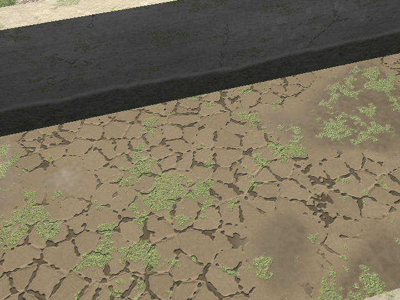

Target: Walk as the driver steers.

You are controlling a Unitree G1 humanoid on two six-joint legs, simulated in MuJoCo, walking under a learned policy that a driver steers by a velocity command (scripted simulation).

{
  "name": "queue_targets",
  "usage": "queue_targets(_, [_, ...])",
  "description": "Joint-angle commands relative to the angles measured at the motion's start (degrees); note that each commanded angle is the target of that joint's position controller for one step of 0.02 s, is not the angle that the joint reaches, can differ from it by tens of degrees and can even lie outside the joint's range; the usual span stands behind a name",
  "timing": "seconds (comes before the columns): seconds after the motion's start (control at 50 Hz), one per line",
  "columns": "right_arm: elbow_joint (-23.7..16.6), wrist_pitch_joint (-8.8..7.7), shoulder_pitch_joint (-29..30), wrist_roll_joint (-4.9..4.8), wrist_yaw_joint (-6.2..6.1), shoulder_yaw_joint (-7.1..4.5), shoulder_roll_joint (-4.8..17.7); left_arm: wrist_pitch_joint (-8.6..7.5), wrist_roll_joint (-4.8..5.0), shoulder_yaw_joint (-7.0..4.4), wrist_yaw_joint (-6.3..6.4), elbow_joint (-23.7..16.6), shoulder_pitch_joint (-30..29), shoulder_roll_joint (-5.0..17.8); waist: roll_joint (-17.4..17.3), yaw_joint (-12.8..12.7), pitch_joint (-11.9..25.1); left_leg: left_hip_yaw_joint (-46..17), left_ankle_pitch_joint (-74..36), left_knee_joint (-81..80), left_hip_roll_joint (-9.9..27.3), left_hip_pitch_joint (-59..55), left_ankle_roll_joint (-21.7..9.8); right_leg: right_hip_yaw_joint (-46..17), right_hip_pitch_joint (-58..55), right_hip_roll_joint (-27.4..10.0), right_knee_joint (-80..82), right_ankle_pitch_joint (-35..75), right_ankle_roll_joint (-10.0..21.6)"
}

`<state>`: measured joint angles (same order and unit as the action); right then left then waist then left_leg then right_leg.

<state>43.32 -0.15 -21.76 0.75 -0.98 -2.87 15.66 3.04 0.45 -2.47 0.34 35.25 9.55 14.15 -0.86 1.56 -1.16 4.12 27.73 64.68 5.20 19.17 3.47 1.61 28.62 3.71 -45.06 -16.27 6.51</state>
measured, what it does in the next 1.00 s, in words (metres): steps on the spot, turning left: left foot, then right foot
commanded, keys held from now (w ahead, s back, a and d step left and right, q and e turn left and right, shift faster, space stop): w+e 0.04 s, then w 0.02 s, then w+q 0.84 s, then w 0.10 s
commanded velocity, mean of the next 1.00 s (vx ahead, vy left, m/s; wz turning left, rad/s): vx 0.50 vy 0.00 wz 0.25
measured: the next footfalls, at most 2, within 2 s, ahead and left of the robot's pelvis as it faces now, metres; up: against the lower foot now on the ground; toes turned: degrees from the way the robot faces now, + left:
left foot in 0.42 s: +0.14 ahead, +0.09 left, +0.00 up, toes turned +14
right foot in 0.74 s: +0.18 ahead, -0.11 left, +0.00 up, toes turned +17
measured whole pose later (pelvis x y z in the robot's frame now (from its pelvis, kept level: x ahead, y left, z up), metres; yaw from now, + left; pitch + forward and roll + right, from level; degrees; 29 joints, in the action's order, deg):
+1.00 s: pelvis +0.08 -0.03 +0.02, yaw +20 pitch -3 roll -1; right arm 32.2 4.5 -2.3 0.4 1.4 0.2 13.7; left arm 2.6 -1.3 1.9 0.0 33.3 7.4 12.0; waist 1.3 -0.8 -1.3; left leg -8.5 15.4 38.0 -5.4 19.2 -1.2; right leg 4.8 16.3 0.2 -36.1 -17.2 1.2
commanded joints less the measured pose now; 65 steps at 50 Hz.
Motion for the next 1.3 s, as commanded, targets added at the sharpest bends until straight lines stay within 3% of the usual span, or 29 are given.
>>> queue_targets(0.02, [-11.52,-0.47,10.78,-0.12,-0.69,-1.05,7.46,0.06,0.77,-3.74,1.73,-0.06,11.04,11.68,9.68,-6.90,7.02,-6.80,-3.82,18.11,-3.71,30.56,0.92,-37.03,-27.59,-20.09,24.81,9.56,12.38])
queue_targets(0.04, [-10.50,-0.20,10.09,0.30,-1.01,-0.80,6.60,0.01,-0.12,-2.75,1.86,0.15,9.11,8.51,5.64,-4.31,4.14,-6.59,-6.45,15.00,-2.03,27.99,0.87,-32.09,-21.55,-17.47,23.13,11.56,10.32])
queue_targets(0.08, [-9.35,1.80,8.45,0.39,-0.74,-0.02,2.97,-0.83,-0.47,-0.72,1.74,-0.18,5.24,3.54,4.44,-0.56,3.52,-6.58,-7.27,8.34,-1.93,18.25,1.58,-23.60,-10.92,-12.88,22.64,18.10,6.94])
queue_targets(0.14, [-7.80,3.73,6.67,0.06,-0.44,-0.11,2.32,-2.65,-0.92,-0.99,0.87,1.04,6.53,6.28,5.06,0.77,5.14,-6.03,-8.16,3.56,-4.77,11.94,1.15,-19.42,-8.16,-11.41,23.77,21.26,6.33])
queue_targets(0.2, [-8.36,4.74,11.77,-0.05,0.08,0.30,2.04,-3.14,-0.27,-0.71,0.46,1.54,8.58,6.45,4.21,-1.46,3.43,-8.43,-11.16,-1.70,-6.12,13.33,-1.04,-19.63,-10.49,-12.35,26.29,10.26,3.89])
queue_targets(0.22, [-9.29,4.51,13.98,0.10,0.21,0.32,2.29,-3.58,0.08,-0.39,0.50,0.19,5.30,6.10,2.85,-0.29,1.03,-7.97,-14.92,-7.40,-6.82,8.92,-1.75,-15.11,-5.53,-11.14,26.41,16.37,2.17])
queue_targets(0.26, [-8.40,4.40,13.75,0.36,0.77,0.72,1.70,-4.13,-0.62,-0.35,0.40,0.34,5.29,6.81,6.19,-1.58,2.67,-6.46,-13.20,-10.85,-7.95,4.61,-2.72,-12.05,-7.46,-11.29,24.54,21.97,1.16])
queue_targets(0.34, [-9.85,3.99,16.67,-0.33,1.51,1.46,1.44,-2.82,-1.66,-0.15,1.52,-0.13,6.87,6.64,5.00,-4.93,3.83,-5.46,-4.75,-18.78,-7.13,4.59,-4.42,-13.63,-15.39,-14.74,21.18,22.13,1.95])
queue_targets(0.4, [-9.16,3.40,10.98,0.60,0.77,2.52,-1.09,-2.13,-0.89,0.12,2.52,-0.63,2.15,6.97,3.29,-1.11,5.10,-4.62,-10.82,-33.53,-7.58,-8.80,-7.76,-11.01,-13.19,-13.36,15.33,26.38,-0.35])
queue_targets(0.42, [-8.38,3.30,6.26,1.17,0.61,2.16,0.38,-2.24,-0.91,0.51,2.60,-1.47,1.04,6.10,-0.15,0.36,7.40,-11.67,-17.65,-34.61,-4.71,-17.58,-10.45,-7.15,-7.76,-9.64,5.74,26.91,-2.20])
queue_targets(0.44, [-8.46,3.71,7.00,-0.64,0.70,0.00,7.34,-1.99,-1.53,1.33,2.27,-5.07,-0.97,4.88,-10.23,-0.64,6.56,-26.78,-25.21,-35.61,3.14,-20.48,-16.15,-0.10,3.80,-0.98,-0.18,9.63,-5.99])
queue_targets(0.46, [-9.07,3.87,4.76,-1.21,0.96,-0.11,7.53,-1.70,-2.98,0.75,2.70,-6.04,-5.64,7.24,-10.31,3.16,3.08,-35.18,-43.40,-38.45,9.66,-18.25,-21.40,-0.77,11.33,1.55,-5.65,-14.33,-7.75])
queue_targets(0.48, [-9.73,3.75,5.28,-0.65,0.78,0.06,7.47,-1.63,-2.42,0.13,2.88,-5.75,-5.03,7.73,-8.96,2.60,3.13,-35.80,-51.71,-37.71,10.48,-16.50,-23.64,-3.29,12.13,1.21,-13.74,-16.34,-9.45])
queue_targets(0.52, [-11.40,3.35,10.16,-0.64,0.28,0.84,5.16,-1.85,-2.33,-0.12,2.46,-5.14,-4.01,8.19,-3.60,-0.86,4.40,-30.48,-52.75,-37.63,6.97,-10.82,-20.62,-4.74,9.34,-0.74,-17.41,-9.79,-11.56])
queue_targets(0.6, [-12.65,3.05,16.20,0.20,0.33,1.83,2.95,-0.33,-3.25,1.49,1.80,-6.12,-6.69,3.71,-2.85,-2.49,6.33,-24.15,-49.39,-38.26,-1.03,-4.84,-13.40,-3.65,-1.30,-1.18,-4.59,-3.31,-12.78])
queue_targets(0.66, [-13.13,4.01,17.67,0.37,0.77,1.17,4.82,-0.06,-2.25,1.96,1.02,-5.84,-7.44,3.48,-4.92,-1.40,7.82,-26.59,-35.71,-39.88,-2.10,-5.50,-12.11,-3.22,-6.36,-0.47,3.05,-1.56,-11.22])
queue_targets(0.7, [-13.40,4.34,18.86,0.10,0.94,0.76,5.50,-0.19,-2.12,2.16,0.87,-6.26,-8.35,2.98,-4.35,-1.14,7.64,-28.07,-26.18,-40.23,-3.08,-4.01,-11.93,-2.90,-11.06,-0.43,9.17,1.20,-10.43])
queue_targets(0.72, [-13.93,4.85,20.16,-0.28,1.01,0.95,4.89,-0.52,-2.85,2.91,0.67,-5.60,-7.10,0.77,-2.99,-1.71,8.07,-28.52,-21.80,-39.82,-3.36,-1.28,-11.42,-1.93,-16.69,-0.89,13.61,4.07,-9.48])
queue_targets(0.74, [-13.94,5.05,19.96,-0.74,0.89,1.16,4.30,-0.70,-3.46,3.13,0.52,-5.30,-5.78,-0.14,-1.58,-1.90,8.27,-28.23,-18.46,-38.94,-4.25,2.99,-10.60,-1.29,-23.25,-1.90,14.13,4.36,-8.55])
queue_targets(0.78, [-15.37,4.71,20.33,-1.59,1.06,2.05,1.10,-1.35,-3.68,1.78,0.48,-5.77,-5.99,3.74,10.12,-2.62,10.14,-19.43,-5.29,-33.28,-10.14,12.48,-7.13,-9.52,-30.27,-9.66,14.93,0.58,-4.74])
queue_targets(0.8, [-16.40,4.51,22.78,-1.40,1.23,1.86,1.53,-1.38,-3.44,1.49,0.58,-6.38,-5.89,5.50,13.01,-3.79,7.43,-15.55,-4.81,-27.65,-11.96,13.76,-5.74,-15.70,-27.09,-14.27,20.63,-3.34,-2.53])
queue_targets(0.84, [-17.16,4.04,24.86,-0.06,1.65,1.25,3.36,-1.80,-2.83,1.46,0.92,-7.06,-6.57,6.71,9.67,-3.75,3.86,-12.52,-6.35,-22.99,-10.22,10.21,-4.16,-20.14,-18.40,-18.48,24.74,-0.40,0.31])
queue_targets(0.88, [-16.56,3.71,22.47,-0.40,2.22,1.44,2.06,-2.54,-1.96,2.16,0.82,-7.72,-10.54,5.14,8.07,-0.43,3.93,-10.70,-11.33,-25.30,-9.16,1.41,-3.82,-14.68,-11.17,-14.99,24.36,-3.76,-1.64])
queue_targets(0.92, [-15.27,3.70,20.04,0.36,2.68,2.09,0.59,-2.04,-1.84,2.62,0.56,-8.32,-12.15,3.82,6.95,0.97,4.11,-9.51,-11.92,-28.94,-9.73,-5.92,-4.81,-10.69,-7.28,-11.68,23.02,-9.27,-3.65])
queue_targets(0.96, [-14.82,3.95,20.31,-0.47,2.43,1.65,2.70,-1.57,-1.54,3.39,-0.32,-9.13,-12.08,2.16,1.31,1.02,2.32,-14.23,-4.16,-33.72,-8.59,-2.13,-5.66,-4.71,-7.78,-7.92,21.20,-14.85,-5.36])
queue_targets(1.02, [-15.78,4.50,23.57,-0.83,2.06,2.03,4.44,-1.87,-1.79,4.24,-1.10,-9.12,-9.44,-0.81,-9.69,-1.16,1.14,-23.91,6.06,-44.37,-4.67,5.11,-7.13,2.76,-14.58,-3.83,11.57,-5.08,-6.73])
queue_targets(1.14, [-14.82,4.52,22.84,-0.72,1.98,2.68,3.05,-3.04,-2.31,4.14,-1.27,-7.25,-4.31,0.12,-1.90,-2.49,2.46,-22.27,-0.24,-42.61,-6.24,4.03,-6.10,0.06,-19.92,-6.81,17.07,-7.24,-4.76])
queue_targets(1.16, [-15.17,4.49,23.55,-0.79,2.46,3.37,0.98,-2.82,-2.66,4.40,-1.08,-7.13,-4.70,-0.03,0.00,-1.60,2.58,-20.77,-4.54,-41.73,-7.08,1.64,-5.49,-0.25,-18.73,-7.75,18.78,-6.07,-5.09])
queue_targets(1.3, [-11.54,4.20,22.20,-0.01,1.68,4.06,-0.37,-2.88,-1.37,4.22,-0.64,-5.10,-2.79,0.86,2.51,-0.88,3.99,-20.28,-20.95,-42.07,-6.71,-5.57,-4.66,-0.82,-21.02,-8.77,22.73,7.71,-5.98])
Keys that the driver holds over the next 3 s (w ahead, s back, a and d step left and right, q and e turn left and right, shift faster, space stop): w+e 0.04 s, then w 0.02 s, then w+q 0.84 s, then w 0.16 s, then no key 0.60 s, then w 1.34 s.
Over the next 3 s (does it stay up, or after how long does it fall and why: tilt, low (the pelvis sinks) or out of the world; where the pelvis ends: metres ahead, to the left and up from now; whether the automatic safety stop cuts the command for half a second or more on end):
stays up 0.14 0.00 0.02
